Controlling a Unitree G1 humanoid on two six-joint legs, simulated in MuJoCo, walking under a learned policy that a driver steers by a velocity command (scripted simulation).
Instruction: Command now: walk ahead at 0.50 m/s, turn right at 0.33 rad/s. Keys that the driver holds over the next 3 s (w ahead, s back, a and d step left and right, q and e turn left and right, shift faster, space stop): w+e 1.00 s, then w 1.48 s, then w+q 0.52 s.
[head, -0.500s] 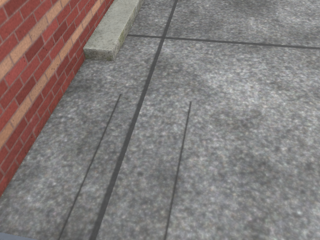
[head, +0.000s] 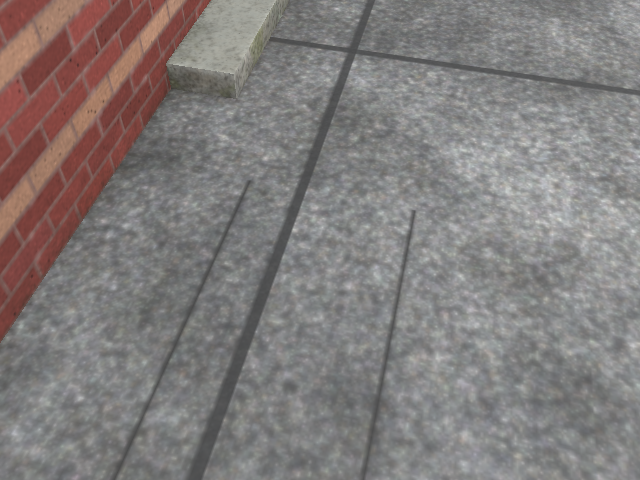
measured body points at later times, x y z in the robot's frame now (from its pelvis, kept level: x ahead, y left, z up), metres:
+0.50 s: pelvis +0.29 -0.08 -0.14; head +0.33 -0.10 +0.31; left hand +0.59 +0.06 -0.22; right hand +0.15 -0.30 -0.27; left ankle +0.06 +0.10 -0.66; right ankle +0.38 -0.18 -0.87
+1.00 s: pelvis +0.58 -0.13 -0.14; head +0.60 -0.12 +0.31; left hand +0.81 +0.05 -0.27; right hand +0.58 -0.43 -0.22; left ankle +0.68 -0.06 -0.88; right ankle +0.44 -0.20 -0.78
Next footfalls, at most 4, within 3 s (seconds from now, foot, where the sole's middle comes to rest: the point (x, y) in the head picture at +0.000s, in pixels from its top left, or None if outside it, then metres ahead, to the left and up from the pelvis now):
0.46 right None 0.41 -0.19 -0.91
0.88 left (386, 412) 0.71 -0.08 -0.91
1.38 right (535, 407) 0.76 -0.45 -0.91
1.90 left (519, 282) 1.14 -0.45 -0.91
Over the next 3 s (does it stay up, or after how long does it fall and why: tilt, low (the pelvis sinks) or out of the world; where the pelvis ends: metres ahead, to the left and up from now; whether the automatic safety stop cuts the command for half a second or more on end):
stays up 1.37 -0.80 -0.15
